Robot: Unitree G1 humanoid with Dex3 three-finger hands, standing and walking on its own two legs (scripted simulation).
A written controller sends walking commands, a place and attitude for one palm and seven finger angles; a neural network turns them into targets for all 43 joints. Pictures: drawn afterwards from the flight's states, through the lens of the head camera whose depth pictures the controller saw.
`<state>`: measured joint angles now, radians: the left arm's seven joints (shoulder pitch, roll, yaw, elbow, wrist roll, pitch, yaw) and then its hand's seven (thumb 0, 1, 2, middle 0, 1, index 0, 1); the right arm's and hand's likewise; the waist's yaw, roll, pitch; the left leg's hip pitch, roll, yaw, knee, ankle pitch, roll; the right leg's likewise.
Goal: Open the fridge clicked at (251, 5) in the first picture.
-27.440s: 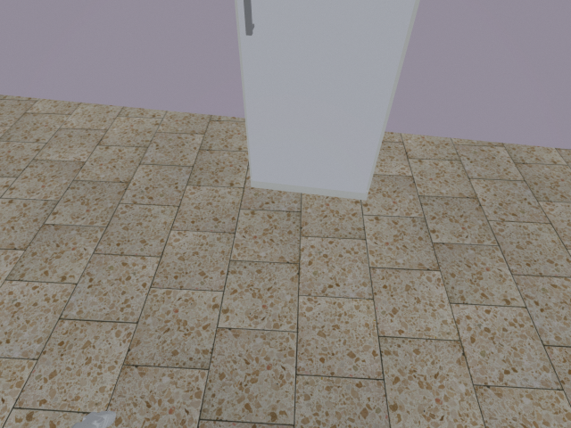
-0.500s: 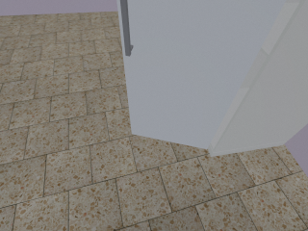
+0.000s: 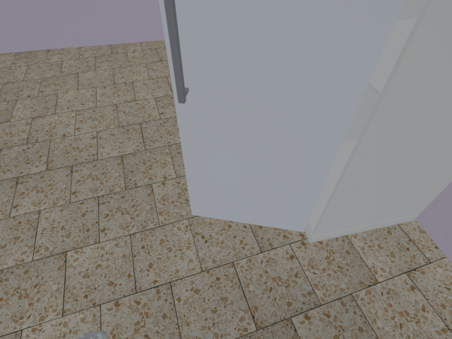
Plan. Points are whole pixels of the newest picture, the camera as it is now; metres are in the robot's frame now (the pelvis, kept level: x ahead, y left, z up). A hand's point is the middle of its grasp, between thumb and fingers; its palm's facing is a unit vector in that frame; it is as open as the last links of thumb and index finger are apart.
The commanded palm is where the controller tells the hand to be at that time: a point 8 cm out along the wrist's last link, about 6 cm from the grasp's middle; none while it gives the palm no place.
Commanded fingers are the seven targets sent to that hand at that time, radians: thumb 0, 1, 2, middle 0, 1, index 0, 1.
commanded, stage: let the arm hang, fingers relaxed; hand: left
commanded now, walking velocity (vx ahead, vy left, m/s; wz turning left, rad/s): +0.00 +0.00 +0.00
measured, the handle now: (175, 21) +0.75 +0.16 +0.23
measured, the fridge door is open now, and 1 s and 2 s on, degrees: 67 67 67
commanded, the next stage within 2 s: look to check the result in 0.06 s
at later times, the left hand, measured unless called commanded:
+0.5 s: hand out of the picture +0.07 +0.24 -0.16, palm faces -0.04 -0.94 -0.34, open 7.4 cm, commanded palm none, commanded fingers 0.00 0.90 0.90 -0.20 -0.30 -0.20 -0.30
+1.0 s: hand out of the picture +0.11 +0.22 -0.16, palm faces -0.04 -0.94 -0.33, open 7.4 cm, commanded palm none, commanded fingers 0.00 0.90 0.90 -0.20 -0.30 -0.20 -0.30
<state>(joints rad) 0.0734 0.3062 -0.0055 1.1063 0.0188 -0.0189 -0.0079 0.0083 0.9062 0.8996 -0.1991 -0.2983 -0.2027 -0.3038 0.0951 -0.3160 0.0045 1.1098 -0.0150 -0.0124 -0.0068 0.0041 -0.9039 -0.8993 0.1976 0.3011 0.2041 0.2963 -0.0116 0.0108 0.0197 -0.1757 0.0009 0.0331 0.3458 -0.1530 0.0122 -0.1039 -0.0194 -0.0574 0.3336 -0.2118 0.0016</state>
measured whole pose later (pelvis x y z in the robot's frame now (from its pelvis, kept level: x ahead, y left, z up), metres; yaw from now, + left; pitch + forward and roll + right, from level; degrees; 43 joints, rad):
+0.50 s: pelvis +0.02 -0.01 +0.00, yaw +0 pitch -1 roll +0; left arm 0.13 0.33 0.00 1.15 0.01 -0.01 0.00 0.01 0.91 0.90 -0.20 -0.30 -0.20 -0.30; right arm 0.11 -0.33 0.01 1.13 -0.01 0.00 -0.01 0.01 -0.90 -0.90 0.20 0.30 0.20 0.30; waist 0.00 0.01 0.05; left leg -0.14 0.01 0.03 0.32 -0.17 0.00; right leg -0.07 -0.01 -0.06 0.29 -0.22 -0.01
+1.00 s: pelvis +0.03 -0.02 +0.00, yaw -1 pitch -1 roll +0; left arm 0.10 0.32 0.00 1.12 0.02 -0.02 0.00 0.01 0.91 0.90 -0.20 -0.30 -0.20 -0.30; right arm 0.11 -0.33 0.00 1.12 -0.01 -0.01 -0.02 0.00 -0.90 -0.90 0.20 0.30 0.20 0.30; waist -0.01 0.01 0.04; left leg -0.12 0.03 0.03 0.31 -0.17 -0.02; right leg -0.05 0.01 -0.05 0.29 -0.23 -0.02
